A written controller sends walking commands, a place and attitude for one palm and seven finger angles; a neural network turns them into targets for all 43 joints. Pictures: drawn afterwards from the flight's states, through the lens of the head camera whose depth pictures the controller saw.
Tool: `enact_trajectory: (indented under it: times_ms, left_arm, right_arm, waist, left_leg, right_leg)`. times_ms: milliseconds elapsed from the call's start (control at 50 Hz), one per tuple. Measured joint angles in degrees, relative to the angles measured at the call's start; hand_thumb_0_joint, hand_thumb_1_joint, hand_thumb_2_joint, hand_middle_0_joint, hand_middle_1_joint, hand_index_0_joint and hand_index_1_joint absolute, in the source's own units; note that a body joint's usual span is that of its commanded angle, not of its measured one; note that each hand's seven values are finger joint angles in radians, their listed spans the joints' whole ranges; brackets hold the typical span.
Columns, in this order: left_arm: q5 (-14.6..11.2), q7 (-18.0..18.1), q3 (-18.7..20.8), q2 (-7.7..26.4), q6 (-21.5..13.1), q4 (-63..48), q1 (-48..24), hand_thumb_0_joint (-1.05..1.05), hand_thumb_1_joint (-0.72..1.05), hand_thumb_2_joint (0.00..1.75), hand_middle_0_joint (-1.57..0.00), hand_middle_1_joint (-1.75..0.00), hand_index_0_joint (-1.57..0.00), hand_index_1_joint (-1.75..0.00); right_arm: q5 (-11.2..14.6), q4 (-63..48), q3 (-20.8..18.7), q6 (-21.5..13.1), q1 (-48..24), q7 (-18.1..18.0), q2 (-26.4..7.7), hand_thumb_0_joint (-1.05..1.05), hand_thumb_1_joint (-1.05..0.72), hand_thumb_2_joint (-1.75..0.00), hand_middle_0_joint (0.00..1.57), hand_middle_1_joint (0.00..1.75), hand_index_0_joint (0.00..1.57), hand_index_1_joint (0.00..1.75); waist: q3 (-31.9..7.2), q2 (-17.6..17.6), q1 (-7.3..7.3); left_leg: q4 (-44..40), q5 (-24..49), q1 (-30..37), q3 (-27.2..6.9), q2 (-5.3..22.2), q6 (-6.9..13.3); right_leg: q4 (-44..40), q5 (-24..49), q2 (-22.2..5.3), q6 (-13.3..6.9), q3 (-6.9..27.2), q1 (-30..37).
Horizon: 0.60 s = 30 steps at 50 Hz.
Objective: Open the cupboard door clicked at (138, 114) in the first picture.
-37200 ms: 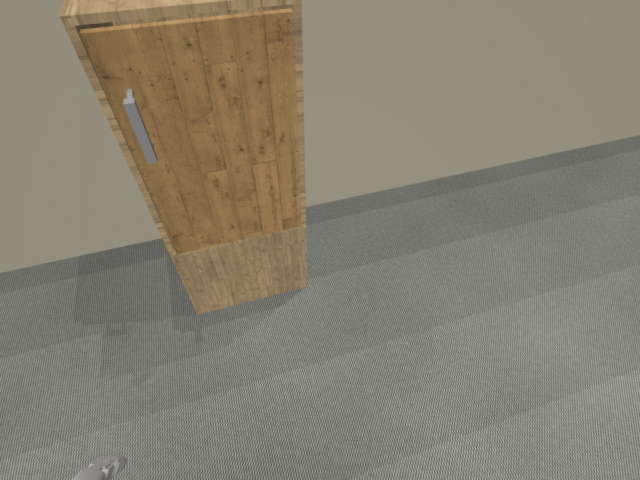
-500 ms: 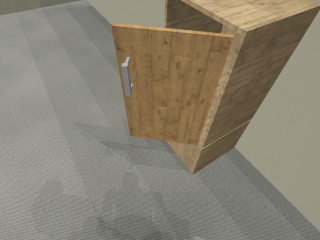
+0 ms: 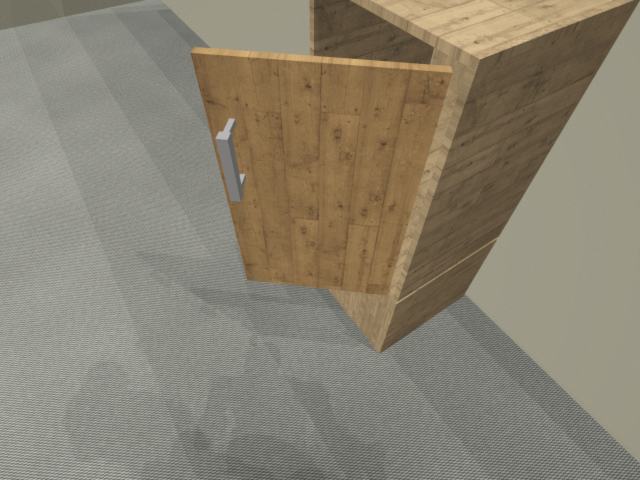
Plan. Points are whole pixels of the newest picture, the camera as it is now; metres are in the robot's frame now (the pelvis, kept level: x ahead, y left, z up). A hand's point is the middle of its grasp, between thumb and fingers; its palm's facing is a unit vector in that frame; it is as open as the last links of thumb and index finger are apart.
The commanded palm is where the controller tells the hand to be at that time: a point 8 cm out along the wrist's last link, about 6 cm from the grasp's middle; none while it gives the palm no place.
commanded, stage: come to a stop and stand still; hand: left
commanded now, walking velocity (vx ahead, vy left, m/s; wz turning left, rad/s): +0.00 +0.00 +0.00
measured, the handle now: (233, 161) +0.59 +0.18 +0.04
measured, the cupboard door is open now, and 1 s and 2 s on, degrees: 49 49 49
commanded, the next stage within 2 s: look again from close up in 0.34 s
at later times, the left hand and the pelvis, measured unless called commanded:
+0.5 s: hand out of the picture +0.03 +0.18 -0.15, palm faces +0.01 -0.97 -0.23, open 7.4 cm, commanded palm none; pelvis +0.00 -0.01 +0.01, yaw +0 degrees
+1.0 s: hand out of the picture +0.04 +0.16 -0.16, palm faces +0.02 -0.98 -0.22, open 7.3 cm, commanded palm none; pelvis +0.02 -0.02 +0.01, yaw +1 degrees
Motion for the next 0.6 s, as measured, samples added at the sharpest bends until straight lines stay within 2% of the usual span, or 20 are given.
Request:
enact_trajectory:
  times_ms: [40, 120, 280, 600]
  left_arm:
    - [0.3, -0.1, -0.7, -0.1, -0.8, 0.0, 1.9, 0.01, 0.91, 0.90, -0.20, -0.30, -0.20, -0.30]
    - [0.7, -0.3, -1.2, -0.1, -0.9, 0.8, 4.6, 0.01, 0.91, 0.90, -0.20, -0.30, -0.20, -0.30]
    - [0.6, -0.9, -1.7, -0.9, -1.4, 1.5, 6.4, 0.01, 0.91, 0.90, -0.20, -0.30, -0.20, -0.30]
    - [0.1, -0.9, -2.2, -1.2, -2.9, 5.5, 4.4, 0.01, 0.92, 0.90, -0.20, -0.30, -0.20, -0.30]
  right_arm:
    - [0.0, -2.2, -0.2, 0.1, -0.2, 0.4, -0.6, 0.01, -0.91, -0.90, 0.20, 0.30, 0.20, 0.30]
    - [-0.1, -4.7, -0.1, -1.2, -0.1, 0.8, -0.4, 0.01, -0.91, -0.90, 0.20, 0.30, 0.19, 0.30]
    - [-0.3, -4.0, 1.3, -2.1, 0.2, 0.7, -0.2, 0.00, -0.94, -0.90, 0.20, 0.30, 0.20, 0.30]
    - [-0.1, 3.7, 3.0, -3.2, 2.2, 0.4, 0.7, 0.01, -0.92, -0.90, 0.20, 0.30, 0.20, 0.30]
  waist:
    - [-0.1, 0.8, -0.38]
    - [-0.6, 0.6, -0.82]
    - [-2.0, 2.3, 0.73]
    - [-1.6, 1.2, -0.14]
  left_leg:
    - [1.7, -1.0, -1.0, -0.3, 0.1, -0.3]
    - [0.3, 0.2, 0.2, -0.6, -1.6, 0.3]
    - [-5.0, 2.6, 2.6, -0.3, -1.6, 0.4]
    - [-10.0, 4.3, 6.4, -1.0, -0.8, -1.0]
  right_leg:
    - [1.0, -0.7, 0.1, -0.2, -0.1, -0.6]
    - [1.9, -1.3, -1.1, 0.0, 0.3, -0.4]
    - [-3.1, 1.4, -0.6, 0.2, 0.5, 1.8]
    - [-7.6, 2.4, 0.5, -0.8, -0.4, 5.5]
